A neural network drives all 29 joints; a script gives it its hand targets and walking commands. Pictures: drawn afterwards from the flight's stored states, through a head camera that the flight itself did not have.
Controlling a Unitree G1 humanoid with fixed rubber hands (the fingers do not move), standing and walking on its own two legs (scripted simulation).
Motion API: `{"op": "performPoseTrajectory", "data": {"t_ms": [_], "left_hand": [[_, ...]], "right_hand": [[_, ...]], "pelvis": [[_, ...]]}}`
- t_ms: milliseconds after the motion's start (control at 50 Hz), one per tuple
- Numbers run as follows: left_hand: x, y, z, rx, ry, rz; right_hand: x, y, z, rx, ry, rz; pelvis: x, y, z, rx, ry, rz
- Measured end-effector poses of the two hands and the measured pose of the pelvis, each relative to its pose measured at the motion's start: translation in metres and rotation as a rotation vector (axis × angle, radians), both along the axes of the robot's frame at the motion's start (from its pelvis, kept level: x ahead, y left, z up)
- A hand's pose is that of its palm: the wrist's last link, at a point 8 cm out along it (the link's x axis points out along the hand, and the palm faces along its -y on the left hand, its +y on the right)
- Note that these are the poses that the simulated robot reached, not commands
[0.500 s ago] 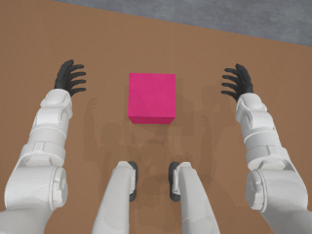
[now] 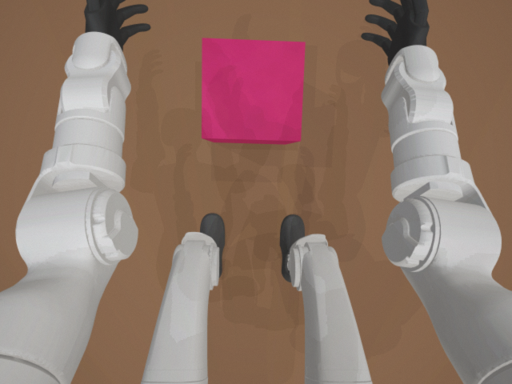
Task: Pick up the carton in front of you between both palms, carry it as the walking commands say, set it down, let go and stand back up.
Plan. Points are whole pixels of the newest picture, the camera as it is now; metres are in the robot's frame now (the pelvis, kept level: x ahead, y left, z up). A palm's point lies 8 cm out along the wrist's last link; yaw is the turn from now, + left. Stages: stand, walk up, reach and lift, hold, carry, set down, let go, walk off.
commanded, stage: reach and lift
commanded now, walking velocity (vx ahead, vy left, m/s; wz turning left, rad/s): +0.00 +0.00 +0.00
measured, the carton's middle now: (251, 101) +0.52 +0.01 -0.50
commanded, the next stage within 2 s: none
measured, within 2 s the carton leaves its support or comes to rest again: leaves its support in 1.62 s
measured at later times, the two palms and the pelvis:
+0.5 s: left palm (160, 88) +0.51 +0.20 -0.36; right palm (344, 93) +0.51 -0.18 -0.36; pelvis -0.05 +0.00 -0.21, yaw +0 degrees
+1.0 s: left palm (173, 90) +0.52 +0.19 -0.43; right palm (329, 93) +0.53 -0.16 -0.43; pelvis -0.04 +0.00 -0.26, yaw +0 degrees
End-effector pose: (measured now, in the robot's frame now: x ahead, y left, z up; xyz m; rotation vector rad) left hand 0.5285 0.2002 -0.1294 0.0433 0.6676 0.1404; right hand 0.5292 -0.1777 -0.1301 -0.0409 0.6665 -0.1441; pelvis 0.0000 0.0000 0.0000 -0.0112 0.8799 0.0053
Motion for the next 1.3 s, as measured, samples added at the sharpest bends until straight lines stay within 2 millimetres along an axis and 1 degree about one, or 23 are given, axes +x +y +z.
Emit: {"op": "performPoseTrajectory", "data": {"t_ms": [60, 120, 200, 260, 320, 400, 460, 520, 600, 700, 740, 800, 880, 940, 1120, 1160, 1220, 1300], "left_hand": [[-0.006, 0.000, -0.032, 0.000, 0.017, 0.011], [-0.012, 0.002, -0.068, 0.005, 0.028, 0.021], [-0.017, 0.005, -0.117, 0.016, 0.026, 0.025], [-0.018, 0.006, -0.150, 0.022, 0.017, 0.025], [-0.018, 0.005, -0.177, 0.022, 0.008, 0.025], [-0.018, 0.003, -0.204, 0.018, 0.008, 0.028], [-0.018, 0.000, -0.222, 0.013, 0.021, 0.029], [-0.018, -0.003, -0.240, 0.007, 0.039, 0.025], [-0.018, -0.005, -0.268, 0.002, 0.065, 0.017], [-0.018, -0.006, -0.300, 0.006, 0.075, 0.011], [-0.017, -0.006, -0.308, 0.009, 0.074, 0.010], [-0.014, -0.007, -0.312, 0.006, 0.066, 0.010], [-0.007, -0.009, -0.307, 0.003, 0.042, 0.010], [-0.006, -0.011, -0.303, 0.001, 0.041, 0.006], [-0.014, -0.017, -0.301, -0.006, 0.053, -0.007], [-0.014, -0.021, -0.300, -0.010, 0.052, -0.018], [-0.013, -0.036, -0.300, -0.030, 0.049, -0.047], [-0.012, -0.037, -0.300, -0.014, 0.051, -0.029]], "right_hand": [[-0.006, -0.001, -0.031, -0.003, 0.016, -0.004], [-0.010, -0.002, -0.067, -0.008, 0.026, -0.005], [-0.014, -0.003, -0.117, -0.016, 0.024, -0.001], [-0.016, -0.004, -0.150, -0.020, 0.018, 0.000], [-0.016, -0.005, -0.177, -0.020, 0.009, 0.000], [-0.016, -0.003, -0.204, -0.015, 0.010, -0.003], [-0.016, -0.001, -0.222, -0.010, 0.024, -0.003], [-0.016, 0.002, -0.240, -0.006, 0.042, 0.001], [-0.016, 0.005, -0.266, -0.002, 0.067, 0.006], [-0.016, 0.005, -0.298, 0.000, 0.077, 0.007], [-0.016, 0.005, -0.306, 0.001, 0.073, 0.008], [-0.012, 0.006, -0.311, -0.002, 0.065, 0.013], [-0.003, 0.010, -0.307, -0.001, 0.041, 0.026], [0.000, 0.013, -0.302, 0.001, 0.039, 0.032], [-0.008, 0.018, -0.300, 0.006, 0.055, 0.042], [-0.009, 0.021, -0.300, 0.012, 0.053, 0.051], [-0.008, 0.034, -0.300, 0.033, 0.050, 0.076], [-0.008, 0.037, -0.299, 0.019, 0.052, 0.059]], "pelvis": [[0.003, 0.000, -0.021, 0.001, 0.040, 0.000], [0.002, 0.000, -0.048, 0.002, 0.064, -0.001], [-0.006, -0.001, -0.089, 0.001, 0.062, -0.001], [-0.015, -0.002, -0.121, 0.001, 0.038, 0.001], [-0.025, -0.003, -0.152, 0.000, -0.004, 0.002], [-0.038, -0.004, -0.185, -0.001, -0.069, 0.002], [-0.045, -0.005, -0.204, -0.001, -0.112, 0.002], [-0.051, -0.005, -0.218, -0.001, -0.145, 0.001], [-0.054, -0.004, -0.233, -0.002, -0.178, 0.000], [-0.053, -0.003, -0.249, -0.003, -0.212, -0.002], [-0.052, -0.002, -0.253, -0.003, -0.238, -0.002], [-0.048, -0.002, -0.257, -0.002, -0.255, 0.000], [-0.043, -0.002, -0.261, -0.001, -0.253, -0.001], [-0.041, -0.002, -0.262, 0.001, -0.244, 0.001], [-0.045, -0.004, -0.258, 0.001, -0.223, 0.003], [-0.047, -0.004, -0.256, 0.002, -0.227, 0.002], [-0.050, -0.004, -0.255, 0.002, -0.239, 0.001], [-0.053, -0.004, -0.254, 0.002, -0.261, 0.000]]}}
